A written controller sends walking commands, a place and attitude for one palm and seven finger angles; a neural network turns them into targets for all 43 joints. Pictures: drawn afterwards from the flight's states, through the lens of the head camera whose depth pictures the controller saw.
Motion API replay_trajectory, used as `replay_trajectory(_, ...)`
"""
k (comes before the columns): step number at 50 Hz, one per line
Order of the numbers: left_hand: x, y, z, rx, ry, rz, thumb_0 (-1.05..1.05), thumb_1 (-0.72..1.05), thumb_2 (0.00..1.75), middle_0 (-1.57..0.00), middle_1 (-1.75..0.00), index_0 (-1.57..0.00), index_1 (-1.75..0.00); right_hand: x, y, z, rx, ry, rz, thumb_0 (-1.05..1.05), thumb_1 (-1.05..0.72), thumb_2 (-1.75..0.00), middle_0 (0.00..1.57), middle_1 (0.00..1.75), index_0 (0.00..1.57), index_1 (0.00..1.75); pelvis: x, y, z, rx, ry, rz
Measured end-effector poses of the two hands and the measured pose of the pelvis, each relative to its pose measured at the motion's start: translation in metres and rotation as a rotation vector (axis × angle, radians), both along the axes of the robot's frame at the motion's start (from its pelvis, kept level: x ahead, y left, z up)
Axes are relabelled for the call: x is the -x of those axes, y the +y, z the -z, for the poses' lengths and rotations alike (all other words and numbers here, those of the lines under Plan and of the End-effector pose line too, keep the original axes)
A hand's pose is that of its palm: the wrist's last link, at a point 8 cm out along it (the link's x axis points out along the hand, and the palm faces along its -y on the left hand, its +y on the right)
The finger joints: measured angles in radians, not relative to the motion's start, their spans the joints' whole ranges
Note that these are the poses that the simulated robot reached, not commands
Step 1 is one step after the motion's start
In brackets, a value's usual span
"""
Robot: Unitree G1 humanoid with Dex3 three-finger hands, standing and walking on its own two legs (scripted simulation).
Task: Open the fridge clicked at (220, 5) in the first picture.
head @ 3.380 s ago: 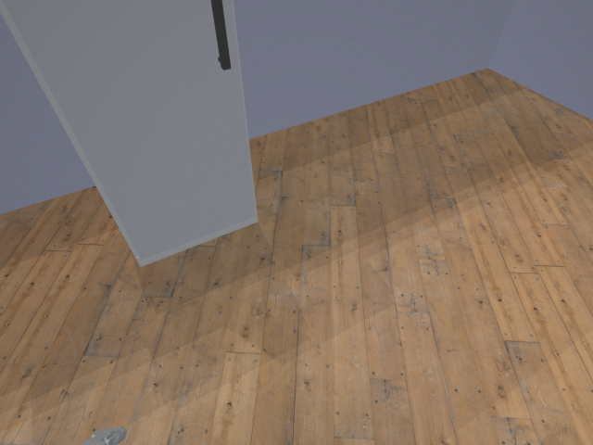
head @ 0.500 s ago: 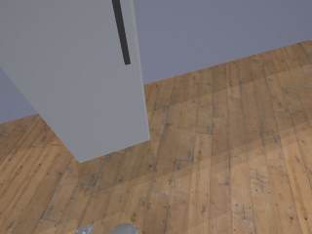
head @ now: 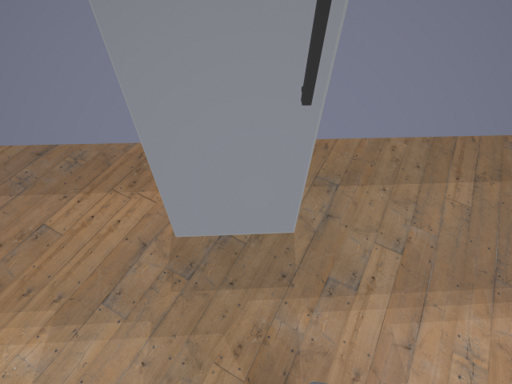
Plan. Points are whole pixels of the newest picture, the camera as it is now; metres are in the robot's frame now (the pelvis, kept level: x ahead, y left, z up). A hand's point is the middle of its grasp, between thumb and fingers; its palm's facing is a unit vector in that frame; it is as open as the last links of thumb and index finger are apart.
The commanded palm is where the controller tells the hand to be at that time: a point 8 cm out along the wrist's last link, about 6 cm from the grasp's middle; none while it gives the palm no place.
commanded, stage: turn to face it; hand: right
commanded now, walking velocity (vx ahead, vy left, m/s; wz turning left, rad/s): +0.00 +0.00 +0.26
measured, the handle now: (313, 48) +0.74 -0.06 +0.14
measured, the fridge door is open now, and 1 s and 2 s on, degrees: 0 0 0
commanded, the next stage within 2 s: take the last steps up to it in 0.02 s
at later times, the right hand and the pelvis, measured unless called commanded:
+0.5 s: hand out of the picture +0.12 -0.18 -0.16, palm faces -0.16 +0.97 -0.17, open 7.4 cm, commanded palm none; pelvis +0.04 -0.01 +0.01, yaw +8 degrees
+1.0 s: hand out of the picture +0.12 -0.13 -0.19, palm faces -0.02 +0.99 -0.13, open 7.3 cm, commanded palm none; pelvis +0.19 +0.02 -0.01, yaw +7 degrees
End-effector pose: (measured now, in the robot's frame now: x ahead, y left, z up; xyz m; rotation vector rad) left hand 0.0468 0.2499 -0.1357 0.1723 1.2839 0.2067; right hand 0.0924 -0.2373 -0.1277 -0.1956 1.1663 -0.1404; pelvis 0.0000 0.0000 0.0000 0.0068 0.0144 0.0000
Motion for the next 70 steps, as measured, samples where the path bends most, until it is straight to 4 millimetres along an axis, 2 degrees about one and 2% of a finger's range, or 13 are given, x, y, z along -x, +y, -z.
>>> replay_trajectory(6,0.000,-0.029,-0.008,-0.033,-0.057,-0.015,0.00,0.91,0.90,-0.20,-0.30,-0.20,-0.30,0.002,-0.018,0.024,-0.055,0.033,-0.001,0.00,-0.91,-0.90,0.20,0.30,0.21,0.30,0.000,-0.022,0.007,-0.012,-0.008,-0.045)
replay_trajectory(11,0.018,-0.049,-0.019,-0.026,-0.034,-0.039,0.00,0.91,0.90,-0.20,-0.30,-0.20,-0.30,0.009,-0.030,0.019,-0.060,0.089,-0.026,0.01,-0.91,-0.90,0.20,0.30,0.21,0.29,-0.003,-0.031,-0.004,-0.020,-0.006,-0.079)
replay_trajectory(17,0.050,-0.052,-0.023,-0.013,0.025,-0.114,0.00,0.92,0.90,-0.20,-0.30,-0.20,-0.30,0.013,-0.031,0.010,-0.055,0.151,-0.063,0.01,-0.91,-0.90,0.19,0.30,0.20,0.29,-0.016,-0.032,-0.013,-0.023,0.003,-0.110)
replay_trajectory(26,0.119,-0.046,-0.009,0.067,0.239,-0.243,0.00,0.91,0.90,-0.20,-0.30,-0.20,-0.30,-0.038,0.014,0.005,-0.046,0.135,-0.149,0.01,-0.91,-0.90,0.19,0.30,0.20,0.29,-0.040,-0.002,-0.010,0.000,-0.005,-0.138)
replay_trajectory(30,0.130,-0.033,0.007,0.118,0.332,-0.256,0.00,0.91,0.90,-0.20,-0.30,-0.20,-0.30,-0.065,0.044,0.009,-0.037,0.055,-0.146,0.01,-0.91,-0.90,0.19,0.30,0.20,0.29,-0.057,0.021,0.004,0.007,-0.017,-0.130)
replay_trajectory(34,0.091,-0.012,0.008,0.128,0.320,-0.218,0.00,0.91,0.90,-0.20,-0.30,-0.20,-0.30,-0.068,0.050,0.001,-0.011,0.022,-0.071,-0.01,-0.95,-0.90,0.20,0.30,0.21,0.29,-0.077,0.034,-0.002,0.001,-0.020,-0.121)
replay_trajectory(41,-0.045,0.019,0.003,0.087,0.061,-0.152,0.00,0.91,0.90,-0.20,-0.30,-0.19,-0.30,-0.041,0.055,0.002,-0.013,0.195,-0.045,-0.01,-0.94,-0.90,0.20,0.30,0.20,0.29,-0.117,0.042,-0.009,-0.002,-0.013,-0.119)
replay_trajectory(48,-0.180,0.020,-0.005,0.035,-0.106,-0.038,0.00,0.92,0.90,-0.20,-0.30,-0.19,-0.30,-0.026,0.059,0.019,-0.080,0.359,0.029,0.00,-0.92,-0.90,0.20,0.30,0.20,0.29,-0.171,0.030,0.001,-0.020,-0.023,-0.119)
replay_trajectory(51,-0.222,0.013,-0.003,0.003,-0.170,-0.009,0.00,0.92,0.90,-0.20,-0.30,-0.19,-0.30,-0.033,0.052,0.034,-0.102,0.419,0.043,0.00,-0.91,-0.90,0.20,0.30,0.21,0.29,-0.195,0.020,0.013,-0.017,-0.031,-0.130)
replay_trajectory(54,-0.237,0.005,-0.006,0.000,-0.179,-0.022,0.00,0.91,0.90,-0.20,-0.30,-0.20,-0.30,-0.060,0.045,0.034,-0.093,0.419,0.025,0.00,-0.91,-0.90,0.20,0.30,0.20,0.29,-0.211,0.017,0.011,-0.004,-0.039,-0.149)
replay_trajectory(58,-0.236,-0.006,-0.008,0.015,-0.130,-0.062,-0.01,0.92,0.90,-0.20,-0.30,-0.20,-0.30,-0.116,0.040,0.027,-0.069,0.335,-0.004,0.01,-0.91,-0.90,0.20,0.30,0.20,0.29,-0.226,0.017,0.000,0.007,-0.038,-0.152)
replay_trajectory(65,-0.223,0.018,-0.005,0.008,-0.068,-0.125,-0.02,0.94,0.90,-0.20,-0.30,-0.20,-0.30,-0.203,0.043,0.016,-0.012,0.163,-0.069,0.00,-0.91,-0.90,0.19,0.30,0.20,0.29,-0.232,0.030,-0.003,0.005,-0.039,-0.155)
replay_trajectory(70,-0.204,0.040,0.009,0.039,-0.030,-0.149,-0.01,0.92,0.90,-0.20,-0.30,-0.20,-0.30,-0.238,0.058,0.004,0.036,0.050,-0.096,0.00,-0.91,-0.90,0.19,0.30,0.20,0.29,-0.229,0.052,0.002,0.014,-0.044,-0.156)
